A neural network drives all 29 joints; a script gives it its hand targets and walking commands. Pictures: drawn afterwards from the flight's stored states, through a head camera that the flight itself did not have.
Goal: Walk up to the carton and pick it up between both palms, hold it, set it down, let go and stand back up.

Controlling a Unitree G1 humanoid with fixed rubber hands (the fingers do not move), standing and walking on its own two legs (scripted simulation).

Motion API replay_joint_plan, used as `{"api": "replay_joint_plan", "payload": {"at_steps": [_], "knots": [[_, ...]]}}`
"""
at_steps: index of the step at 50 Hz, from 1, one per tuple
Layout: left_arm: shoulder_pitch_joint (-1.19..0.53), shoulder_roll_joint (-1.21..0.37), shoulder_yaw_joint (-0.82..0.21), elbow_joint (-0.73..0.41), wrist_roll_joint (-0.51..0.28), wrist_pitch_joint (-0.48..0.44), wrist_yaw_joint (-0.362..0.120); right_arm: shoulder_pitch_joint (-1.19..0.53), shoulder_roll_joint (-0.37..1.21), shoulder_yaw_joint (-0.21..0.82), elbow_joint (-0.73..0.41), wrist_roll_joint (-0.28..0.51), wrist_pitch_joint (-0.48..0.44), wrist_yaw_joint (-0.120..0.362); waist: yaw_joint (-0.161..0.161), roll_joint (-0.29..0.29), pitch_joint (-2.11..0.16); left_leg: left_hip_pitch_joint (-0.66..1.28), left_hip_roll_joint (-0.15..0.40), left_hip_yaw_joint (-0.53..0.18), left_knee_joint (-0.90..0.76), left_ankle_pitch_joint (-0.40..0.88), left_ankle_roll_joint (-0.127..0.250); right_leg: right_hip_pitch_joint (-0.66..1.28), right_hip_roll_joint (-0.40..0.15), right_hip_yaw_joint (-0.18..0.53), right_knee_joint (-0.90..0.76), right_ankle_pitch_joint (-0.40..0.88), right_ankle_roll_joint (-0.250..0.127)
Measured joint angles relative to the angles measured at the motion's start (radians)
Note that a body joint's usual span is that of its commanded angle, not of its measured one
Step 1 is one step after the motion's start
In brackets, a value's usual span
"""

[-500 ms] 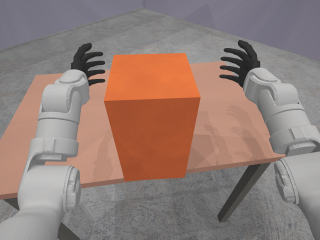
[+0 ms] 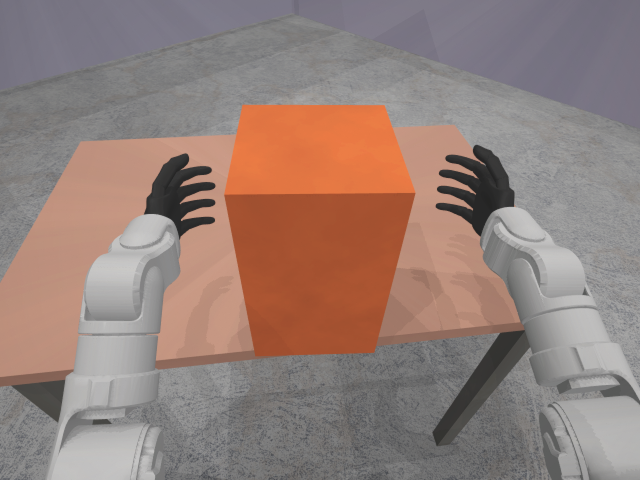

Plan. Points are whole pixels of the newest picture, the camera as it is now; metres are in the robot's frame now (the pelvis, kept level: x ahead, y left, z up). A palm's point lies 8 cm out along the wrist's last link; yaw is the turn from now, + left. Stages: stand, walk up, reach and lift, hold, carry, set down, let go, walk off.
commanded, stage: set down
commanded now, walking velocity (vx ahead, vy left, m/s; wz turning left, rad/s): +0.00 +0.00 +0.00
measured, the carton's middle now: (314, 240) +0.39 +0.01 +0.11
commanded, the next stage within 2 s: none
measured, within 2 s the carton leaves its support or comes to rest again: neither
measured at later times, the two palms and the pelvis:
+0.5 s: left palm (160, 298) +0.30 +0.19 +0.12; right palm (504, 292) +0.29 -0.21 +0.12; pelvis +0.00 +0.00 +0.00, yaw -1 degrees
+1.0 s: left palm (159, 382) +0.24 +0.19 +0.05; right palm (512, 379) +0.21 -0.21 +0.05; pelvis +0.02 +0.00 +0.00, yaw -3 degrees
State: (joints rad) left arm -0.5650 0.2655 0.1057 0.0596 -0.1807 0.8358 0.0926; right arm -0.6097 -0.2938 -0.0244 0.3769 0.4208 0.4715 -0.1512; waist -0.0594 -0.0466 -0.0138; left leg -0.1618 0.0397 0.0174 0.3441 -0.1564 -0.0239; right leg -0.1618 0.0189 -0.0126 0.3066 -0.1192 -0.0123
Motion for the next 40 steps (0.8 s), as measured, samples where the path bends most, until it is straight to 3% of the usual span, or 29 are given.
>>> {"api": "replay_joint_plan", "payload": {"at_steps": [8,22,31,40], "knots": [[0.076,-0.036,0.026,-0.108,0.018,0.022,0.003,0.096,-0.009,0.000,-0.128,-0.009,0.007,-0.003,0.009,0.004,0.017,0.026,0.002,0.022,-0.018,0.004,0.000,0.006,0.004,0.024,0.006,0.001,-0.001],[0.360,-0.075,0.034,-0.291,0.040,-0.052,-0.032,0.417,0.076,-0.003,-0.418,-0.078,-0.030,-0.030,0.029,0.012,0.067,0.079,0.002,0.021,-0.035,0.000,-0.004,0.050,0.006,0.027,0.005,-0.011,-0.004],[0.499,-0.081,-0.011,-0.354,0.020,-0.142,-0.021,0.587,0.084,-0.035,-0.532,-0.117,-0.069,0.001,0.047,0.015,0.080,0.082,0.000,0.032,-0.044,0.000,-0.002,0.044,0.005,0.040,0.007,-0.013,-0.002],[0.660,-0.100,-0.045,-0.361,0.030,-0.288,-0.036,0.795,0.103,-0.012,-0.612,-0.156,-0.162,0.026,0.069,0.026,0.082,0.107,0.001,0.040,-0.068,0.001,-0.003,0.061,0.008,0.050,-0.009,-0.012,-0.003]]}}
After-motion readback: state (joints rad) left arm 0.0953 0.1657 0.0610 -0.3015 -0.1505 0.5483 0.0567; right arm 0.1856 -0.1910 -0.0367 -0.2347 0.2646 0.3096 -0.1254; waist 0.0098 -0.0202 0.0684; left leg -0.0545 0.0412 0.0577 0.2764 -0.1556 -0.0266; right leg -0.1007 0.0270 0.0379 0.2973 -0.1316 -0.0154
